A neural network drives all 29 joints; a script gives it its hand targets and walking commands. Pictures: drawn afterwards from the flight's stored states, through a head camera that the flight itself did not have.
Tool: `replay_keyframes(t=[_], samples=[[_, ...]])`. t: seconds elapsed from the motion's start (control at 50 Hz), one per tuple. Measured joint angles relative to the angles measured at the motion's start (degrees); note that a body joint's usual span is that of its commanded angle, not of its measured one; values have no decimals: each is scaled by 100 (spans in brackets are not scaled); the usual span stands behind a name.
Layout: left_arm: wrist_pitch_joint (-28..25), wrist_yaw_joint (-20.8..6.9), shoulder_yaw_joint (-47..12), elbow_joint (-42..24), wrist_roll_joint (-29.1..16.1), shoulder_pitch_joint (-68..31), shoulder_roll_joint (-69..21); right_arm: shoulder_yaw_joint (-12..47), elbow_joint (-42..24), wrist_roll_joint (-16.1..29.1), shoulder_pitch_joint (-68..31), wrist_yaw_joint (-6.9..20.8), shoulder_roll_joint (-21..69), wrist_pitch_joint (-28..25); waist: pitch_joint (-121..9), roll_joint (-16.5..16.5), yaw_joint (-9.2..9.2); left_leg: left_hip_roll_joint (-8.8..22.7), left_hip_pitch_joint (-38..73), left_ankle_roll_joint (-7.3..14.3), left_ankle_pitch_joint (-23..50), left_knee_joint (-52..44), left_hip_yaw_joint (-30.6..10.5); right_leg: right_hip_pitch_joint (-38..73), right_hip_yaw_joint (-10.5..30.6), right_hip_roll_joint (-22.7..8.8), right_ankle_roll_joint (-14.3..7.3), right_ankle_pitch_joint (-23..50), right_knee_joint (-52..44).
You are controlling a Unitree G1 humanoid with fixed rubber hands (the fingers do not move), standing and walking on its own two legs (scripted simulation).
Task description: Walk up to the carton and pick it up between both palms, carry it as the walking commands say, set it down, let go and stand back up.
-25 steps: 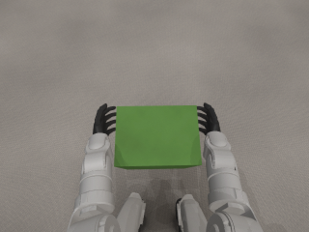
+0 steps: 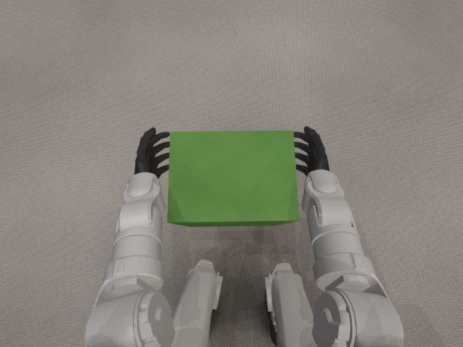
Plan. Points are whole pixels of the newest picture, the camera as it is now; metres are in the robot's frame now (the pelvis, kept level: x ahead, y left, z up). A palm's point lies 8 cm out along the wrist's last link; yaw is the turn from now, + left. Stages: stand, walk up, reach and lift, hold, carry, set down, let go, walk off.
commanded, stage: set down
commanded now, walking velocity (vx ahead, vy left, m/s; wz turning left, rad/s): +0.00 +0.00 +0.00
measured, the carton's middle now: (232, 187) +0.41 +0.04 -0.16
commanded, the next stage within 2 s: none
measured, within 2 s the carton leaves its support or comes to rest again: neither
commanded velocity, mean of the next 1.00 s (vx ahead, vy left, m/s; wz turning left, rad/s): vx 0.00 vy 0.00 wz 0.00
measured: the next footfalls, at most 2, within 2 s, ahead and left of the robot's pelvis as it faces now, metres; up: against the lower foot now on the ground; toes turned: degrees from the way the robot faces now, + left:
none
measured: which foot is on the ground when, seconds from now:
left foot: down 0.00-1.00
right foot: down 0.00-1.00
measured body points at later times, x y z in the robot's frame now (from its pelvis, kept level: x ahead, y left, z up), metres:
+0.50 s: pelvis -0.02 +0.00 -0.08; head +0.23 +0.00 +0.30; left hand +0.43 +0.19 -0.16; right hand +0.46 -0.11 -0.17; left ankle +0.07 +0.14 -0.58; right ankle +0.08 -0.12 -0.58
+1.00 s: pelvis -0.04 +0.00 -0.14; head +0.26 +0.01 +0.19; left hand +0.45 +0.19 -0.25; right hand +0.48 -0.11 -0.26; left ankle +0.07 +0.14 -0.58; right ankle +0.08 -0.12 -0.58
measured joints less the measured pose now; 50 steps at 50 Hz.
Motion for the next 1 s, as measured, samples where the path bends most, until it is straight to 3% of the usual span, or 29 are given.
replay_keyframes(t=[0.4, 1.0], samples=[[-94, 206, -58, 487, -242, -795, 314, 12, 604, 228, -890, -85, -387, -124, 127, 3, -2, -163, -1396, -77, -324, 1364, -50, -1364, 0, 154, 114, -304, 1304], [-47, 314, 0, 649, -451, -2029, 695, 34, 886, 490, -2187, -181, -822, -124, 773, -2, 0, -351, -3220, -236, -426, 2829, -56, -3186, 4, 376, 277, -389, 2754]])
